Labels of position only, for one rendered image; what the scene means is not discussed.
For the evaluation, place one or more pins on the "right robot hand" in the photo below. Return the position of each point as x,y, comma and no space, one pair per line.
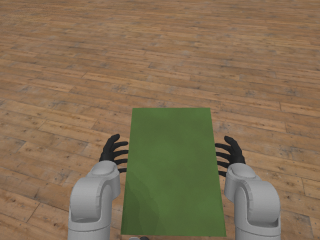
235,155

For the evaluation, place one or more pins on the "robot right forearm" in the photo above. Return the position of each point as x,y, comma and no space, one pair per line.
257,204

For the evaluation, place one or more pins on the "left robot hand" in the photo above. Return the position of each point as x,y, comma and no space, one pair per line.
108,153

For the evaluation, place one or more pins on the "robot left forearm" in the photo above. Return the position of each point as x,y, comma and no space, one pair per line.
90,206

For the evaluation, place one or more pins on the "carton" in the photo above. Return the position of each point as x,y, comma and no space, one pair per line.
172,185

